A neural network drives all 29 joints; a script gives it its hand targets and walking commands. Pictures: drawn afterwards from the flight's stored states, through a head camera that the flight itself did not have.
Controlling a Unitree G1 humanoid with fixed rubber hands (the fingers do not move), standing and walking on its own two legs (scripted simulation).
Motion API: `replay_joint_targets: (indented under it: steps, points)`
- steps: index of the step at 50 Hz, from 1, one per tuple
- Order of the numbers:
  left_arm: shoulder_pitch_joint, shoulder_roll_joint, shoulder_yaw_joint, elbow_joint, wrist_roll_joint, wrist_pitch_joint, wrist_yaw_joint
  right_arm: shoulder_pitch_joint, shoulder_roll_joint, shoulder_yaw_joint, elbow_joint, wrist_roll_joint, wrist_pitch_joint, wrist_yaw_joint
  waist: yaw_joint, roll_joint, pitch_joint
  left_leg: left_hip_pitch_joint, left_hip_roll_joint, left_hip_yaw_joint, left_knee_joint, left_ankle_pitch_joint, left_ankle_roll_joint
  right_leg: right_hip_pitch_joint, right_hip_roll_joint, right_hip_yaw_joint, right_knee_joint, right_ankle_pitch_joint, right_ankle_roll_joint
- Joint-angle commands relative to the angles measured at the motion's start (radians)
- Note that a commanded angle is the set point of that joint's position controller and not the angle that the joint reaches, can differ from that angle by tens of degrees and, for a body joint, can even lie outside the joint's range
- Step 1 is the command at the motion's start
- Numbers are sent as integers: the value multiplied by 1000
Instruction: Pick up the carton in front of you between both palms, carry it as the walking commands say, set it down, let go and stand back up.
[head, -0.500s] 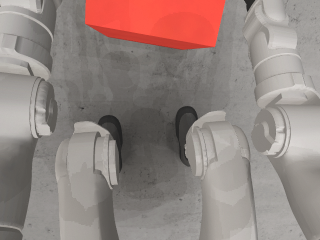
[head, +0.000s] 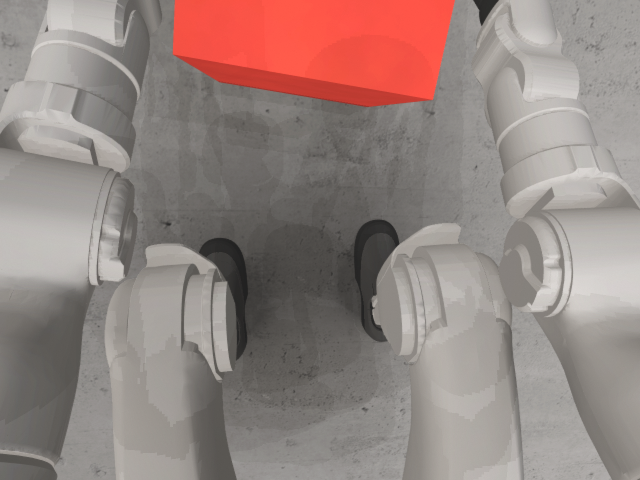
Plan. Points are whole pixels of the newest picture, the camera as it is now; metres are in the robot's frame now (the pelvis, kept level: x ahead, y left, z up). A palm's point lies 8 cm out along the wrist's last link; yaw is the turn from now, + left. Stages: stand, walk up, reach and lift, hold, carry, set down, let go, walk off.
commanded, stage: reach and lift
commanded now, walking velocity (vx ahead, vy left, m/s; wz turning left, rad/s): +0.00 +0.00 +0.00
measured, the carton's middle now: out of the picture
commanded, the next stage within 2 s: none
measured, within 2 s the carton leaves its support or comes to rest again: leaves its support in 0.32 s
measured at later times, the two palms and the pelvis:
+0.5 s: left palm out of the picture +0.56 +0.12 -0.14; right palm out of the picture +0.53 -0.17 -0.13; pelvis +0.01 +0.00 +0.00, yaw +1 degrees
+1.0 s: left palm out of the picture +0.51 +0.13 +0.06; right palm out of the picture +0.49 -0.17 +0.06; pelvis +0.00 +0.00 +0.11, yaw +2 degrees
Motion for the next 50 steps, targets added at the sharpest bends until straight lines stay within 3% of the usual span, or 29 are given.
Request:
replay_joint_targets:
  steps: [1, 3, 4, 7, 9, 11, 14, 21, 25, 28, 32, 34, 38, 42, 50]
  points:
    - [-349, -37, -17, -93, -5, -15, -6, -286, -26, 15, -86, -8, -15, 3, -54, 125, -1168, 571, -7, 60, -173, 225, -3, 594, 22, -80, -147, 307, 0]
    - [-357, -90, -11, -89, 16, -13, -12, -300, 19, 1, -82, -46, -12, 5, -62, 122, -1150, 569, -18, 62, -175, 217, -4, 612, 30, -82, -149, 299, 0]
    - [-396, -228, -41, -95, 14, -8, -37, -350, 141, 31, -99, -55, -10, 28, -71, 125, -1143, 569, -26, 63, -176, 217, -1, 614, 39, -84, -150, 299, -1]
    - [-490, -665, -62, -92, 61, 14, -139, -526, 571, 85, -133, -100, 29, 144, -51, 139, -1111, 543, -54, 67, -163, 225, 10, 582, 66, -93, -127, 294, -7]
    - [-461, -850, -22, -110, 103, 41, -205, -563, 733, 82, -182, -138, 70, 218, -45, 123, -1072, 508, -76, 77, -148, 219, 20, 552, 77, -105, -108, 273, -11]
    - [-415, -944, 12, -144, 124, 59, -241, -554, 828, 90, -218, -147, 100, 268, -41, 108, -1055, 481, -85, 91, -145, 235, 28, 528, 83, -113, -101, 286, -12]
    - [-404, -1034, 16, -202, 124, 73, -259, -540, 923, 118, -277, -121, 124, 307, -32, 103, -1127, 497, -88, 104, -137, 308, 35, 537, 90, -120, -86, 361, -12]
    - [-474, -1214, -137, -480, 38, 98, -222, -557, 1081, 276, -465, -13, 177, 314, -35, 140, -1635, 816, -100, 116, -136, 558, 20, 658, 99, -141, -85, 556, -6]
    - [-435, -1308, -181, -630, 53, 151, -191, -567, 1126, 353, -603, -18, 222, 306, -21, 143, -1915, 973, -116, 129, -182, 623, 9, 708, 116, -158, -138, 565, 2]
    - [-343, -1346, -156, -589, 94, 197, -194, -513, 1143, 348, -606, -68, 258, 302, -23, 120, -1816, 848, -126, 145, -256, 467, 5, 723, 125, -164, -209, 449, 1]
    - [-239, -1361, 8, -386, 220, 244, -232, -399, 1181, 207, -415, -205, 308, 318, -19, 118, -1439, 615, -127, 149, -378, 172, 6, 595, 128, -149, -322, 192, -15]
    - [-223, -1351, 84, -331, 271, 254, -249, -381, 1182, 144, -368, -260, 320, 326, -17, 113, -1363, 573, -128, 148, -424, 110, 11, 590, 129, -137, -370, 140, -22]
    - [-228, -1342, 170, -294, 324, 253, -266, -391, 1192, 97, -351, -314, 321, 336, -6, 86, -1366, 578, -135, 146, -489, 94, 19, 641, 133, -125, -440, 127, -26]
    - [-229, -1351, 192, -305, 342, 257, -274, -399, 1229, 113, -369, -318, 327, 342, 13, 50, -1434, 625, -139, 149, -547, 96, 22, 724, 136, -123, -500, 123, -20]
    - [-170, -1445, 87, -419, 296, 290, -292, -322, 1323, 227, -438, -268, 360, 355, 27, 26, -1619, 816, -140, 156, -642, 181, 13, 916, 141, -124, -593, 205, -4]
